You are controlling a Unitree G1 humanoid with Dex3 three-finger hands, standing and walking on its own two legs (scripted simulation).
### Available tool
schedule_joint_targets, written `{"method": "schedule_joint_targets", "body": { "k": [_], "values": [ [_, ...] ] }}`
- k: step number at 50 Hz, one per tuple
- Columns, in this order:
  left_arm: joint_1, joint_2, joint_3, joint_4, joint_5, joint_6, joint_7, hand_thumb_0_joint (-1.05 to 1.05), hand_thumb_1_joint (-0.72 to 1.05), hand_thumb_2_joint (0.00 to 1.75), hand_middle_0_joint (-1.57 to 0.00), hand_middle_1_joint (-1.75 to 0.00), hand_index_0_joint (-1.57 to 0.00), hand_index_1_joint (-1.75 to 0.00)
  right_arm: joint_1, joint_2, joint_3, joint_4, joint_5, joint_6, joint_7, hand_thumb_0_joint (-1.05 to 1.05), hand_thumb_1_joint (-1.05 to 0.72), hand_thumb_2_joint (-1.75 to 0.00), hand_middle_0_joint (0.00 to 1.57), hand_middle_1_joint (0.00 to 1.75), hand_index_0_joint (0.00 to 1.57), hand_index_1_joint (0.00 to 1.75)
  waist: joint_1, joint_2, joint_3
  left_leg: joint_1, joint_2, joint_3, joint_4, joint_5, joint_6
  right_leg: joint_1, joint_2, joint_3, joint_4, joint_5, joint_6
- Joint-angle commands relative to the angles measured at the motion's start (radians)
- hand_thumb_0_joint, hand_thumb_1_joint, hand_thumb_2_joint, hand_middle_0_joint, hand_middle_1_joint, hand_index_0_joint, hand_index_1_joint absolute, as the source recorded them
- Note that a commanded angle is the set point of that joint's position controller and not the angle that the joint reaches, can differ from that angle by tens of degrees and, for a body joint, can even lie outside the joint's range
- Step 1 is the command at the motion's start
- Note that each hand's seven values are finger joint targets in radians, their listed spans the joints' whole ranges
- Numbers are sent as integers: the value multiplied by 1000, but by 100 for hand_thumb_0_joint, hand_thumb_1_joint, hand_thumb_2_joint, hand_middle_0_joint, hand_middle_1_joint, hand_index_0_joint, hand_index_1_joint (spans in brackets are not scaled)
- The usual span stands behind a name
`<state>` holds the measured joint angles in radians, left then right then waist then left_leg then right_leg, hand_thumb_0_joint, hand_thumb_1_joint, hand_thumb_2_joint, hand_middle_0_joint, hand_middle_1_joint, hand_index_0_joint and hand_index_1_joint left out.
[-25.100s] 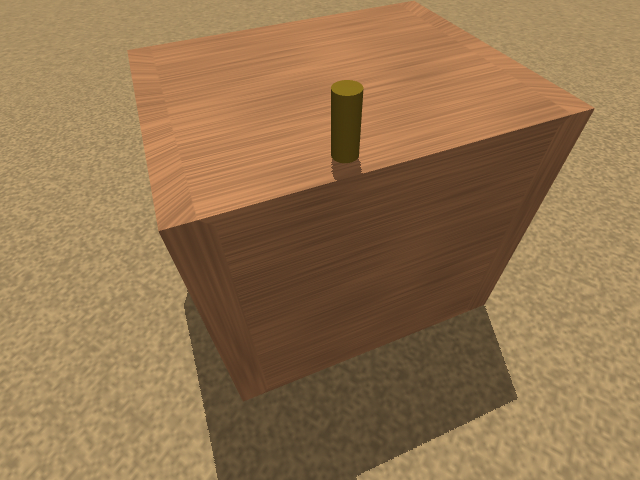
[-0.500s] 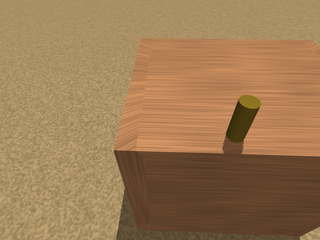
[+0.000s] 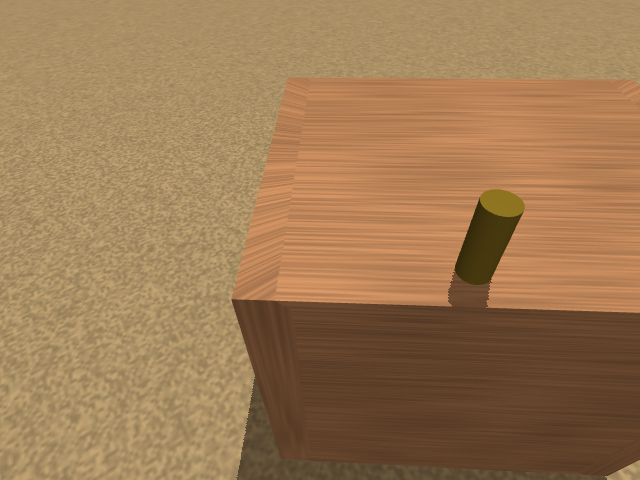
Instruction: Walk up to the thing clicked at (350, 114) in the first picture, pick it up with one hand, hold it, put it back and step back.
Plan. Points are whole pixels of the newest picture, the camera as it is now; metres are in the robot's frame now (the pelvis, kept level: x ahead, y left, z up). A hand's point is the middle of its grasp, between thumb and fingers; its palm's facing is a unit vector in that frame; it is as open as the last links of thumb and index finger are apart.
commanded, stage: home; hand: right
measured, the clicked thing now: (486, 239) +0.42 -0.20 +0.09
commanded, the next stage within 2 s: stand in 0.66 s
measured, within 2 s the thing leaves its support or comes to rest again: neither
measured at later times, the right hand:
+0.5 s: hand out of the picture +0.07 -0.26 -0.15, palm faces -0.04 +0.93 -0.36, open 17.5 cm
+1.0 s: hand out of the picture +0.09 -0.26 -0.15, palm faces -0.04 +0.93 -0.35, open 14.7 cm
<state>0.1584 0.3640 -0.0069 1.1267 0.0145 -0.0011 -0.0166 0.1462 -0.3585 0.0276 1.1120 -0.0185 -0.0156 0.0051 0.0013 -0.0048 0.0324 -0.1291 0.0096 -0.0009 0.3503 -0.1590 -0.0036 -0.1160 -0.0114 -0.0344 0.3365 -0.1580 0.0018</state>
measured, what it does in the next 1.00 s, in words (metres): stands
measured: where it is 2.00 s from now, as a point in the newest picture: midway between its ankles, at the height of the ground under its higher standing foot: outside the picture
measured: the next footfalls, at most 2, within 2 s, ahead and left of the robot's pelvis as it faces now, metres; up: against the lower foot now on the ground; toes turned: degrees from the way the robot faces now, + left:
none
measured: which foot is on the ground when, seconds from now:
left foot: down 0.00-1.00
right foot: down 0.00-1.00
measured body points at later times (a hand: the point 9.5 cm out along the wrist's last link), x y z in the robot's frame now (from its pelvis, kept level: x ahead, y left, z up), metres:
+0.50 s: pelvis +0.01 +0.00 +0.00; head +0.01 +0.00 +0.45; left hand +0.08 +0.30 -0.13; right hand +0.08 -0.31 -0.13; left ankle +0.02 +0.12 -0.75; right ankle +0.02 -0.12 -0.75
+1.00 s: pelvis +0.02 +0.00 +0.00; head +0.03 +0.00 +0.45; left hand +0.10 +0.30 -0.13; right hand +0.09 -0.31 -0.13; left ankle +0.02 +0.12 -0.75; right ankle +0.02 -0.12 -0.75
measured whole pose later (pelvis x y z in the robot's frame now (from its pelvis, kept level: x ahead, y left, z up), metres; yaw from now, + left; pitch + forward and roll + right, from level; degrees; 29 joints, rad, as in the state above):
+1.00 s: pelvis +0.02 +0.00 +0.00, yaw +0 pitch -3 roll +0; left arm 0.12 0.36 0.00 1.13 0.01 0.00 -0.01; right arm 0.12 -0.35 0.01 1.13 -0.02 -0.01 0.00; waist 0.00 0.00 0.04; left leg -0.10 0.01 0.00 0.32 -0.17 -0.01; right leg -0.09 -0.01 -0.04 0.31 -0.18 0.00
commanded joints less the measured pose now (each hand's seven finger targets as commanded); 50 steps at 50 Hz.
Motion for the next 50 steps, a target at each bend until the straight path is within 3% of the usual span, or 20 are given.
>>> {"method": "schedule_joint_targets", "body": {
  "k": [1, 7, 10, 12, 14, 16, 26, 29, 30, 35, 37, 38, 40, 41, 47, 50],
  "values": [
    [-36, 210, 37, -58, 0, -23, 19, 0, 90, 90, -20, -30, -20, -30, -47, -226, -40, -55, 6, -19, -15, 0, 57, -4, 5, 5, 5, 5, 3, 14, -19, -15, 110, -111, -86, 11, 33, -13, -114, 116, -77, -3, -24],
    [-48, 213, 39, -59, 3, -23, 19, 0, 90, 90, -20, -30, -20, -30, -49, -223, -45, -52, 5, -13, -12, 0, 55, -5, 5, 5, 5, 5, -3, 3, 16, -33, 102, -108, -90, -82, 35, -50, -111, 123, -107, -108, -23],
    [-53, 208, 40, -62, 1, -25, 19, 0, 90, 90, -20, -30, -20, -30, -56, -225, -49, -56, 4, -16, -12, 0, 55, -5, 5, 5, 5, 5, 0, 11, -22, -23, 110, -110, -81, 0, 36, -9, -115, 118, -90, -31, -26],
    [-57, 210, 42, -60, 1, -24, 19, 0, 90, 90, -20, -30, -20, -30, -51, -220, -46, -53, 4, -18, -13, 0, 56, -5, 5, 5, 5, 5, -2, 18, -24, -33, 108, -107, -90, -2, 33, 10, -116, 116, -82, 3, -25],
    [-51, 211, 42, -62, -1, -27, 18, 0, 90, 90, -20, -30, -20, -30, -60, -222, -45, -55, 6, -22, -14, 0, 55, -5, 5, 5, 5, 5, 5, 26, -62, 3, 114, -104, -77, 90, 30, 29, -122, 114, -66, 76, -25],
    [-60, 209, 42, -62, -1, -26, 20, 0, 90, 90, -20, -30, -20, -30, -58, -223, -47, -54, 7, -23, -16, 0, 57, -4, 5, 5, 5, 5, 3, 15, -67, 11, 118, -103, -70, 120, 30, 40, -122, 107, -60, 102, -23],
    [-64, 203, 39, -54, 0, -22, 23, 0, 90, 90, -20, -30, -20, -30, -56, -222, -50, -44, 7, -14, -18, 0, 56, -5, 5, 5, 5, 5, -1, -2, -29, 12, 115, -106, -79, 66, 27, 4, -119, 105, -86, 32, -22],
    [-60, 203, 42, -49, 0, -19, 21, 0, 90, 90, -20, -30, -20, -30, -52, -223, -50, -38, 6, -11, -17, 0, 55, -5, 5, 5, 5, 5, -1, 23, 17, -24, 106, -109, -104, -58, 26, -28, -112, 108, -100, -68, -23],
    [-56, 205, 43, -50, 2, -19, 20, 0, 90, 90, -20, -30, -20, -30, -57, -224, -52, -41, 6, -11, -16, 0, 56, -5, 5, 5, 5, 5, 1, 20, 5, -17, 106, -108, -102, -59, 27, -28, -110, 106, -99, -64, -23],
    [-65, 205, 44, -61, 0, -25, 21, 0, 90, 90, -20, -30, -20, -30, -57, -214, -51, -43, 5, -17, -16, 0, 57, -4, 5, 5, 5, 5, -1, 10, -33, 14, 112, -103, -89, 43, 25, -9, -119, 112, -84, 24, -24],
    [-66, 204, 43, -63, -2, -29, 23, 0, 90, 90, -20, -30, -20, -30, -60, -222, -55, -47, 5, -19, -18, 0, 57, -4, 5, 5, 5, 5, 0, 13, -86, 44, 123, -97, -63, 156, 29, 35, -127, 111, -65, 137, -26],
    [-62, 199, 40, -61, -2, -29, 23, 0, 90, 90, -20, -30, -20, -30, -58, -221, -52, -43, 5, -18, -18, 0, 56, -5, 5, 5, 5, 5, -2, 18, -78, 41, 122, -97, -62, 163, 30, 37, -126, 107, -67, 153, -22],
    [-63, 206, 42, -59, -2, -28, 24, 0, 90, 90, -20, -30, -20, -30, -55, -216, -52, -43, 7, -17, -19, 0, 40, -21, 20, 21, 20, 21, -3, 5, -81, 43, 121, -95, -64, 168, 29, 50, -127, 104, -64, 169, -21],
    [-63, 204, 41, -57, -2, -26, 24, 0, 90, 90, -20, -30, -20, -30, -57, -213, -51, -43, 7, -16, -19, 0, 32, -29, 20, 29, 20, 29, -3, 4, -63, 36, 117, -94, -70, 146, 26, 34, -123, 101, -70, 145, -18],
    [-71, 207, 43, -58, -5, -23, 25, 0, 90, 90, -20, -30, -20, -30, -52, -210, -50, -37, 4, -13, -19, 0, -16, -77, 20, 30, 20, 30, -2, 13, -42, 23, 117, -94, -84, 113, 18, 28, -122, 106, -78, 93, -21],
    [-68, 201, 41, -63, -2, -24, 26, 0, 90, 90, -20, -30, -20, -30, -66, -222, -55, -42, 5, -14, -21, 0, -40, -90, 20, 30, 20, 30, 2, 27, -70, 47, 124, -91, -68, 152, 25, 39, -128, 106, -74, 144, -24]
  ]
}}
